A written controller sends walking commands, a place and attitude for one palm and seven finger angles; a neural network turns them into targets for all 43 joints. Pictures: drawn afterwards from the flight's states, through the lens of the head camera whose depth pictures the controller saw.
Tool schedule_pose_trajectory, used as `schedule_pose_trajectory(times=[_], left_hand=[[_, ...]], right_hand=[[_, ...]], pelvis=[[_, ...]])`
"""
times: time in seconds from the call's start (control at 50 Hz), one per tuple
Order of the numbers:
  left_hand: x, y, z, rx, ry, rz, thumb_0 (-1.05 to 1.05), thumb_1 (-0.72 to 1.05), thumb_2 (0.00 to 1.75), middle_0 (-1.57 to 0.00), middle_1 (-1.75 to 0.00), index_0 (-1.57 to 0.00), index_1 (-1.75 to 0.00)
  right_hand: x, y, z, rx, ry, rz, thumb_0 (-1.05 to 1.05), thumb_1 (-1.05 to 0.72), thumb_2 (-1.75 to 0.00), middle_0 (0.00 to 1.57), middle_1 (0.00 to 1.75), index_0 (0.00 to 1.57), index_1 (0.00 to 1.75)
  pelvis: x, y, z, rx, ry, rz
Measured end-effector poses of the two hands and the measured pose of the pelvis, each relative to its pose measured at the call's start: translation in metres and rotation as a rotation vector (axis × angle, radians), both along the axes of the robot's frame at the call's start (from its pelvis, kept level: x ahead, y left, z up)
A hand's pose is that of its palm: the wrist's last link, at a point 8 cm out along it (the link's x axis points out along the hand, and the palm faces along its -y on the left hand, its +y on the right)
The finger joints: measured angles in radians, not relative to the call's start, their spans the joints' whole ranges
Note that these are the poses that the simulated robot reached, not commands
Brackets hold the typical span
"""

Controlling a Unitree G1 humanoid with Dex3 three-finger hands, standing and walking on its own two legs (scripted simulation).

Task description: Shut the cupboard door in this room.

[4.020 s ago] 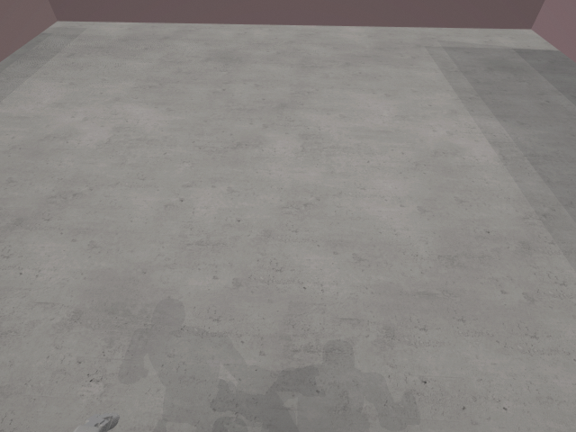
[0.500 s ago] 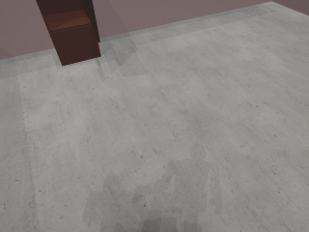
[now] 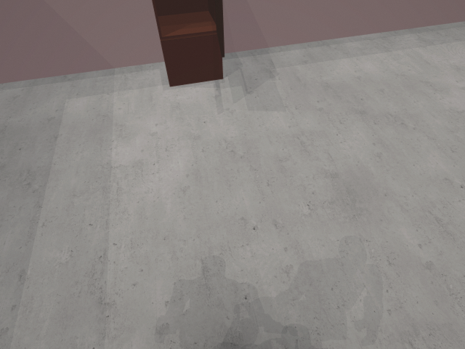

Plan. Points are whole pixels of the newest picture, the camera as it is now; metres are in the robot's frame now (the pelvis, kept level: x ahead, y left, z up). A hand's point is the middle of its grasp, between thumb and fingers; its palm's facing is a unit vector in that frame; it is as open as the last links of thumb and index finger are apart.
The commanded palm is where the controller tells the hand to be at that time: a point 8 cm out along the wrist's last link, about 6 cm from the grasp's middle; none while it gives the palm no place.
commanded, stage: stand and wait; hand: left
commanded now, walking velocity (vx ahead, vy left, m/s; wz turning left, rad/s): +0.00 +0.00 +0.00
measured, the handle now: out of the picture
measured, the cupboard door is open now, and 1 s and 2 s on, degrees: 82 82 82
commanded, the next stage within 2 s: turn or walk to find it in 0.10 s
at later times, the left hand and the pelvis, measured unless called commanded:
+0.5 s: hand out of the picture +0.00 +0.21 -0.16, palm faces +0.14 -0.95 -0.28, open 7.4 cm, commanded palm none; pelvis -0.04 +0.01 -0.01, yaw +6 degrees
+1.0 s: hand out of the picture -0.09 +0.21 -0.18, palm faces +0.25 -0.94 -0.22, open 7.3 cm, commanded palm none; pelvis -0.08 +0.02 +0.00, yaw +12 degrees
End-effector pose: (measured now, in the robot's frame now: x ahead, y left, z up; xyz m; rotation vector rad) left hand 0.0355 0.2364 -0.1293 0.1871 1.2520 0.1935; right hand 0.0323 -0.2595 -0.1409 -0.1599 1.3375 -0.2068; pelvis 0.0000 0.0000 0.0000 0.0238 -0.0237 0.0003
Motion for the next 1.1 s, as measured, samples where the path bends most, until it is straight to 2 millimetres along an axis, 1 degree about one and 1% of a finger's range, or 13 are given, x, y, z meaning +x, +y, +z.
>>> schedule_pose_trajectory(times=[0.08, 0.14, 0.18, 0.24, 0.36, 0.44, 0.5, 0.58, 0.7, 0.84, 0.9, 1.0, 1.1], left_hand=[[-0.037, 0.022, -0.020, -0.026, 0.086, 0.052, 0.01, 0.91, 0.89, -0.21, -0.30, -0.21, -0.30], [-0.059, 0.034, -0.028, -0.036, 0.155, 0.073, 0.01, 0.91, 0.89, -0.20, -0.30, -0.20, -0.30], [-0.068, 0.039, -0.027, -0.040, 0.187, 0.077, 0.01, 0.91, 0.89, -0.20, -0.30, -0.20, -0.30], [-0.071, 0.042, -0.022, -0.046, 0.187, 0.090, 0.01, 0.91, 0.89, -0.20, -0.30, -0.20, -0.30], [-0.056, 0.040, -0.011, -0.024, 0.101, 0.099, 0.01, 0.91, 0.89, -0.20, -0.30, -0.20, -0.30], [-0.044, 0.031, -0.004, 0.010, 0.022, 0.097, 0.01, 0.91, 0.89, -0.20, -0.30, -0.20, -0.30], [-0.045, 0.021, 0.001, 0.035, -0.022, 0.097, 0.01, 0.91, 0.89, -0.20, -0.30, -0.20, -0.30], [-0.058, 0.009, 0.008, 0.032, -0.035, 0.116, 0.01, 0.91, 0.89, -0.20, -0.30, -0.20, -0.30], [-0.084, 0.001, 0.002, -0.001, 0.016, 0.135, 0.01, 0.92, 0.89, -0.20, -0.30, -0.21, -0.30], [-0.123, 0.012, -0.023, -0.058, 0.078, 0.202, 0.01, 0.92, 0.89, -0.21, -0.30, -0.21, -0.30], [-0.137, 0.017, -0.025, -0.064, 0.105, 0.223, 0.01, 0.91, 0.89, -0.20, -0.30, -0.21, -0.30], [-0.146, 0.022, -0.015, -0.042, 0.104, 0.244, 0.01, 0.91, 0.89, -0.20, -0.30, -0.20, -0.30], [-0.144, 0.019, -0.003, 0.010, 0.038, 0.260, 0.01, 0.91, 0.89, -0.20, -0.30, -0.20, -0.30]], right_hand=[[0.028, 0.024, 0.002, -0.025, -0.073, 0.057, 0.00, -0.91, -0.90, 0.19, 0.30, 0.20, 0.30], [0.039, 0.047, 0.010, -0.021, -0.120, 0.079, 0.00, -0.91, -0.90, 0.19, 0.30, 0.20, 0.30], [0.042, 0.059, 0.014, -0.013, -0.142, 0.088, 0.00, -0.91, -0.90, 0.20, 0.30, 0.20, 0.30], [0.043, 0.072, 0.016, 0.000, -0.153, 0.093, 0.00, -0.92, -0.90, 0.20, 0.30, 0.20, 0.30], [0.032, 0.067, 0.008, 0.023, -0.126, 0.114, -0.01, -0.92, -0.89, 0.20, 0.30, 0.20, 0.30], [0.015, 0.052, -0.007, 0.046, -0.087, 0.114, 0.00, -0.91, -0.89, 0.20, 0.30, 0.20, 0.30], [0.002, 0.038, -0.017, 0.059, -0.059, 0.109, 0.00, -0.91, -0.90, 0.20, 0.30, 0.20, 0.30], [-0.011, 0.028, -0.016, 0.059, -0.015, 0.117, 0.00, -0.91, -0.90, 0.20, 0.30, 0.20, 0.30], [-0.029, 0.025, -0.009, 0.044, 0.017, 0.121, 0.00, -0.91, -0.90, 0.20, 0.30, 0.20, 0.30], [-0.042, 0.047, -0.007, 0.011, 0.034, 0.169, 0.00, -0.91, -0.90, 0.20, 0.30, 0.20, 0.30], [-0.045, 0.059, -0.002, 0.016, 0.027, 0.187, 0.00, -0.91, -0.90, 0.20, 0.30, 0.20, 0.30], [-0.047, 0.063, -0.002, 0.028, 0.016, 0.216, 0.01, -0.92, -0.90, 0.20, 0.30, 0.20, 0.30], [-0.045, 0.049, -0.011, 0.053, 0.006, 0.248, 0.01, -0.92, -0.90, 0.20, 0.30, 0.20, 0.30]], pelvis=[[-0.003, 0.019, -0.009, -0.031, 0.008, 0.007], [-0.006, 0.027, -0.008, -0.016, -0.003, -0.008], [-0.006, 0.031, -0.004, -0.019, -0.007, -0.007], [-0.010, 0.035, 0.000, -0.028, -0.007, 0.011], [-0.023, 0.032, 0.001, -0.020, 0.002, 0.053], [-0.032, 0.020, -0.004, 0.000, 0.009, 0.081], [-0.038, 0.011, -0.007, -0.007, -0.001, 0.105], [-0.043, 0.005, -0.002, 0.002, -0.008, 0.126], [-0.051, 0.004, 0.001, -0.004, -0.008, 0.139], [-0.064, 0.019, -0.008, -0.026, -0.010, 0.173], [-0.069, 0.022, -0.005, -0.013, -0.009, 0.171], [-0.080, 0.020, -0.001, -0.020, 0.003, 0.208], [-0.093, 0.005, -0.003, -0.010, 0.016, 0.249]])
